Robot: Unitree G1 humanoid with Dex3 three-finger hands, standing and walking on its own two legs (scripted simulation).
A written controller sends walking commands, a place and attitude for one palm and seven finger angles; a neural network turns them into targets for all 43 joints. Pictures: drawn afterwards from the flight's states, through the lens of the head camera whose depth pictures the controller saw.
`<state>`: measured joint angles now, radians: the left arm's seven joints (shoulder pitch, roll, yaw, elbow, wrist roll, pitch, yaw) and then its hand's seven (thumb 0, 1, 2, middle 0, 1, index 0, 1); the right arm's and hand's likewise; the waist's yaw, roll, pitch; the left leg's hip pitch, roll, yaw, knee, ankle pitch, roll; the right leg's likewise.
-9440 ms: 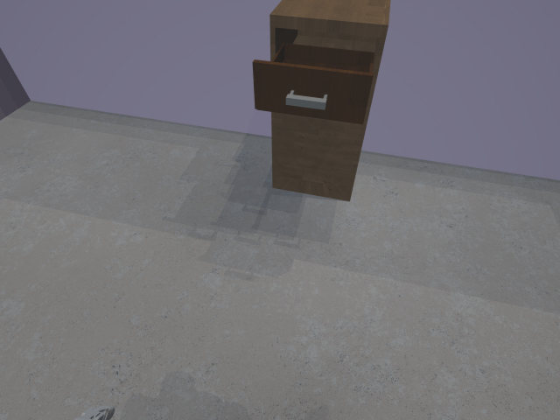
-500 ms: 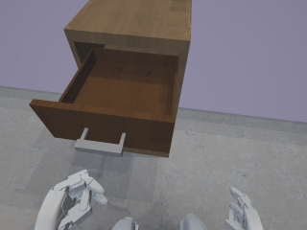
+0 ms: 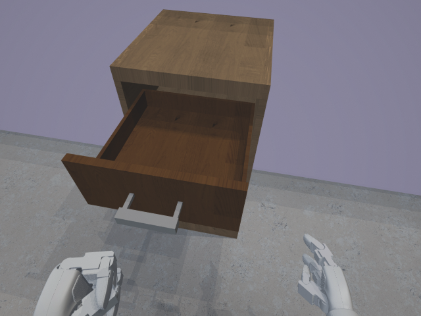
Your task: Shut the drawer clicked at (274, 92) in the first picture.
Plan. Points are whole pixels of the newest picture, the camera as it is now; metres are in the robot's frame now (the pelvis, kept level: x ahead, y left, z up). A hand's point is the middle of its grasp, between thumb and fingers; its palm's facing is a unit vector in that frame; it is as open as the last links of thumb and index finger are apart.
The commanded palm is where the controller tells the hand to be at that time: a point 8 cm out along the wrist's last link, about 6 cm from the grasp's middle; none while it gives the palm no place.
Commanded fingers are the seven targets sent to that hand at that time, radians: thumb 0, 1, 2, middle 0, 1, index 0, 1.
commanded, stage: raise the hand and make a fist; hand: left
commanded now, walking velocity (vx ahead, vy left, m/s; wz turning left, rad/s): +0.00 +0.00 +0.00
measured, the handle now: (151, 211) +0.31 +0.16 +0.02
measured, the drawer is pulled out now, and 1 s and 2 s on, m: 0.29 0.29 0.29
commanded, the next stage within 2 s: bring the fist close to the handle in 0.50 s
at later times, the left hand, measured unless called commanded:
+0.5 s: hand (118, 293) +0.14 +0.14 +0.11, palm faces -0.06 -1.00 -0.07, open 3.3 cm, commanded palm +0.09 +0.20 +0.12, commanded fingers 0.00 0.90 0.90 -1.40 -1.60 -1.40 -1.60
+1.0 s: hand (129, 294) +0.15 +0.14 +0.08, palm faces -0.06 -1.00 -0.04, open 3.3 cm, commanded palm +0.11 +0.19 +0.07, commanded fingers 0.00 0.90 0.90 -1.40 -1.60 -1.40 -1.60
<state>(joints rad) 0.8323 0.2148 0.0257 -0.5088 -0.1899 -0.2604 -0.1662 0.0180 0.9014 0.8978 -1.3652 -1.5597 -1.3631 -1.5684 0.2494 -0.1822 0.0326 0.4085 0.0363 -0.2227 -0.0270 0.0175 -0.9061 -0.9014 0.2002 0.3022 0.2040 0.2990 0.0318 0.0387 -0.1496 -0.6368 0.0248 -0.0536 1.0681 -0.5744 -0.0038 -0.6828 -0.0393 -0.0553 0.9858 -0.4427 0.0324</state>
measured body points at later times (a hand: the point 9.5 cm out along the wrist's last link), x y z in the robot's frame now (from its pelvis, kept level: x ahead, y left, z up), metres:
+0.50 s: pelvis +0.01 -0.01 +0.01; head +0.01 -0.01 +0.46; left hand +0.14 +0.20 +0.12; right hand +0.21 -0.23 -0.03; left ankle -0.02 +0.12 -0.67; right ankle +0.03 -0.15 -0.67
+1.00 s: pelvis -0.01 +0.00 -0.01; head +0.01 +0.00 +0.44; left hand +0.14 +0.19 +0.08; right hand +0.18 -0.23 -0.06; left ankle -0.02 +0.12 -0.67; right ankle +0.03 -0.15 -0.67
